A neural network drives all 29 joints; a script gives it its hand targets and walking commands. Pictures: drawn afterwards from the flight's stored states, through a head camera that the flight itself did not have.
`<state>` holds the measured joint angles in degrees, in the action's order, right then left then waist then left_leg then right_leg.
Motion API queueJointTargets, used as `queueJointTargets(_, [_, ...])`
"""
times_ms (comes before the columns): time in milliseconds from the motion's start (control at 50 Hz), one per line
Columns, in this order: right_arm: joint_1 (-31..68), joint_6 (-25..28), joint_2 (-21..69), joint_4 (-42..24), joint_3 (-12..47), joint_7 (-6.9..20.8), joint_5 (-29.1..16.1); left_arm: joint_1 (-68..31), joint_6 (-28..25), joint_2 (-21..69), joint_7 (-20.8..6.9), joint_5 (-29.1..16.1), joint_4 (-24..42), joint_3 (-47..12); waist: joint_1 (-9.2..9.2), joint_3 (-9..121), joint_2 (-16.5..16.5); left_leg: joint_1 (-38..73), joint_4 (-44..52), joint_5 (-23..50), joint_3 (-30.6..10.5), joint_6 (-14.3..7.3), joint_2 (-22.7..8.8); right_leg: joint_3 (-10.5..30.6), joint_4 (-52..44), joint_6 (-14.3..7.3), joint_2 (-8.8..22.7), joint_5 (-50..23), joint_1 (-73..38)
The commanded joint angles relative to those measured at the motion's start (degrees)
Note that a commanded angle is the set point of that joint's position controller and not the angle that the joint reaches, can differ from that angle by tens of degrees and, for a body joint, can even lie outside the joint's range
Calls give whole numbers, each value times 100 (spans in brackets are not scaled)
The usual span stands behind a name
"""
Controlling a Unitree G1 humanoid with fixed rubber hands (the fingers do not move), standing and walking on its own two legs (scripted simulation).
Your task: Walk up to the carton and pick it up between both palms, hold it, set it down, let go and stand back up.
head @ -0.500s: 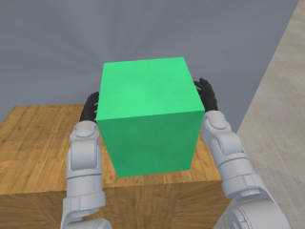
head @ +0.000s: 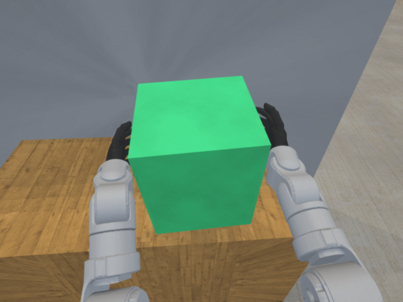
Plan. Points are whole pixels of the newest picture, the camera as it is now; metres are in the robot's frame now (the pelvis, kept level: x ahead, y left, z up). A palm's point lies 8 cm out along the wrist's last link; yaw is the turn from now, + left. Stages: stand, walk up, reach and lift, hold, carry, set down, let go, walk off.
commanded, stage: hold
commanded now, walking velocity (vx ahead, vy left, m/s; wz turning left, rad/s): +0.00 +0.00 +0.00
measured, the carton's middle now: (197, 157) +0.39 +0.01 +0.13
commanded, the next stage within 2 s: none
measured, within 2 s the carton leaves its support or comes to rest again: neither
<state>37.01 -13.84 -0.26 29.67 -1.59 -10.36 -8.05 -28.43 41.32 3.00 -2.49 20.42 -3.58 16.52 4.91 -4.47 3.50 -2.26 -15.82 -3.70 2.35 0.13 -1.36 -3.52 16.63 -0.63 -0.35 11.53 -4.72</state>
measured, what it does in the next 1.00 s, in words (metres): stands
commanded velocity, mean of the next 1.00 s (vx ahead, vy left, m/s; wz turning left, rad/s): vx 0.00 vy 0.00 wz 0.00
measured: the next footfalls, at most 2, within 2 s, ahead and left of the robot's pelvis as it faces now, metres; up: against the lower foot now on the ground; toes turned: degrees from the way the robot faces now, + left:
none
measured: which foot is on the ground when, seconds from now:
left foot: down 0.00-1.00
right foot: down 0.00-1.00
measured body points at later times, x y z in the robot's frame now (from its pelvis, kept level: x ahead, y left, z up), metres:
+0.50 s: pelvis +0.00 +0.00 +0.00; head -0.04 +0.02 +0.45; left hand +0.36 +0.16 +0.16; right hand +0.37 -0.14 +0.18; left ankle +0.07 +0.12 -0.75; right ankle -0.01 -0.10 -0.75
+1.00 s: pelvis +0.00 +0.00 +0.00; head -0.04 +0.03 +0.45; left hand +0.36 +0.17 +0.16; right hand +0.37 -0.14 +0.19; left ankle +0.07 +0.12 -0.75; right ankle -0.01 -0.10 -0.75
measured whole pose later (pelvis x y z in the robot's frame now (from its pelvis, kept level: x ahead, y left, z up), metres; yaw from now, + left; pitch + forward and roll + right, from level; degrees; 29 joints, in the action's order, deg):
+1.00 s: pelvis +0.00 +0.00 +0.00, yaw +0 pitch -10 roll +0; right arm 37.7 -13.4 -0.3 30.1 -1.7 -10.2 -8.3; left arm -28.8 42.1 2.9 -2.6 20.8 -2.8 16.3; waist 4.6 -4.5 4.1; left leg -1.9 -15.8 -3.7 2.6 0.1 -1.4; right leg -3.3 16.5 -0.6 -0.3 11.4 -5.0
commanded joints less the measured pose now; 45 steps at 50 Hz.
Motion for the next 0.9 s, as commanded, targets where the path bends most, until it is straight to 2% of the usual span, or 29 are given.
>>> queueJointTargets(0, [3921, 457, 2907, -1999, 2229, 465, -397, -4252, -665, 2409, -781, -1042, 1429, -2821, 20, 2951, -316, 2013, -353, 1251, 31, -26, 239, -170, -281, 465, -127, -1762, 568])
queueJointTargets(40, [3791, 412, 2854, -1886, 2272, 450, -427, -4123, -652, 2372, -755, -982, 1357, -2794, -4, 2760, -354, 1971, -342, 1346, 39, -7, 244, -176, -271, 445, -139, -1839, 617])
queueJointTargets(80, [3764, 385, 2845, -1754, 2207, 456, -373, -4185, -648, 2342, -758, -951, 1321, -2723, -15, 2662, -365, 1882, -265, 1091, 28, -10, 202, -197, -306, 414, -131, -1479, 660])
queueJointTargets(120, [3636, 347, 2713, -1538, 2051, 493, -308, -4125, -575, 2345, -773, -882, 1224, -2704, 19, 2355, -530, 1912, -190, 857, 43, 29, 175, -228, -390, 367, -109, -1040, 909])
queueJointTargets(180, [3512, 312, 2640, -1475, 1937, 534, -299, -4059, -479, 2311, -805, -886, 1255, -2658, 33, 2192, -578, 2008, -193, 879, 61, 46, 167, -245, -437, 326, -133, -891, 1045])
queueJointTargets(220, [3522, 334, 2636, -1622, 1990, 535, -339, -4044, -465, 2370, -799, -908, 1432, -2731, 49, 2414, -558, 2129, -256, 1112, 49, 78, 172, -256, -408, 338, -164, -1081, 968])
queueJointTargets(240, [3573, 335, 2613, -1550, 1935, 541, -329, -4083, -450, 2386, -793, -894, 1387, -2727, 50, 2414, -624, 2155, -236, 985, 60, 66, 165, -258, -457, 343, -158, -910, 976])
queueJointTargets(300, [3697, 376, 2651, -1621, 1924, 534, -267, -4105, -470, 2377, -772, -917, 1309, -2730, 65, 2344, -532, 2055, -230, 949, 64, 48, 169, -272, -443, 332, -142, -910, 1032])
queueJointTargets(340, [3786, 362, 2677, -1578, 1869, 538, -202, -4117, -465, 2370, -796, -896, 1131, -2619, 4, 2232, -379, 1905, -141, 638, 66, 4, 169, -254, -458, 335, -137, -733, 997])
queueJointTargets(360, [3732, 388, 2685, -1597, 1907, 552, -216, -4098, -490, 2425, -795, -914, 1229, -2692, 78, 2394, -432, 1930, -171, 714, 70, 1, 166, -256, -419, 350, -133, -831, 943])
queueJointTargets(400, [3894, 436, 2759, -1792, 2021, 544, -292, -4158, -529, 2440, -785, -981, 1294, -2760, -3, 2618, -416, 1960, -222, 947, 65, 2, 201, -234, -392, 351, -135, -1109, 843])
queueJointTargets(420, [3828, 424, 2735, -1742, 2020, 521, -283, -4151, -562, 2393, -784, -1004, 1226, -2714, 44, 2570, -379, 1934, -238, 895, 45, -14, 190, -221, -373, 379, -118, -1165, 847])
queueJointTargets(460, [3718, 402, 2794, -1579, 2013, 515, -263, -4170, -596, 2380, -795, -959, 1165, -2657, 30, 2458, -327, 1876, -182, 813, 75, -34, 187, -225, -386, 404, -105, -1146, 830])
queueJointTargets(500, [3813, 421, 2845, -1686, 2052, 504, -261, -4126, -598, 2330, -829, -927, 1145, -2599, -9, 2488, -253, 1850, -156, 694, 76, -94, 212, -203, -398, 444, -66, -1183, 794])
queueJointTargets(580, [3800, 438, 2785, -1497, 1949, 532, -216, -4301, -627, 2373, -803, -969, 1138, -2691, 91, 2542, -443, 1888, -172, 690, 57, -17, 188, -205, -394, 367, -98, -1000, 870])
queueJointTargets(600, [3832, 458, 2815, -1569, 1973, 545, -214, -4270, -636, 2376, -797, -939, 1160, -2660, -6, 2615, -409, 1886, -161, 721, 45, -47, 170, -228, -382, 381, -88, -973, 904])
queueJointTargets(640, [3881, 475, 2746, -1517, 1883, 556, -184, -4238, -602, 2424, -792, -943, 990, -2655, 33, 2474, -447, 1891, -172, 678, 53, -21, 174, -238, -405, 350, -102, -929, 940])
queueJointTargets(700, [3873, 493, 2803, -1528, 1902, 568, -196, -4341, -641, 2400, -769, -943, 1146, -2652, -18, 2576, -433, 1969, -181, 720, 79, -21, 178, -233, -420, 379, -89, -907, 1001])
queueJointTargets(740, [3932, 510, 2793, -1577, 1930, 582, -249, -4341, -620, 2460, -742, -975, 1199, -2764, -7, 2675, -570, 1997, -209, 814, 65, -2, 168, -246, -396, 353, -119, -890, 951])
queueJointTargets(780, [3863, 481, 2735, -1520, 1911, 572, -223, -4269, -594, 2460, -736, -954, 1145, -2725, -1, 2573, -465, 2001, -200, 862, 67, -9, 164, -258, -433, 358, -116, -945, 1009])
queueJointTargets(820, [3751, 458, 2707, -1434, 1872, 564, -248, -4194, -552, 2448, -741, -914, 1198, -2722, 44, 2514, -570, 2070, -248, 1002, 64, 55, 170, -252, -410, 334, -146, -1005, 1011])
queueJointTargets(880, [3726, 434, 2689, -1539, 1937, 562, -283, -4108, -514, 2456, -751, -896, 1240, -2693, 22, 2452, -508, 2091, -236, 1020, 61, 48, 176, -275, -422, 338, -170, -962, 954])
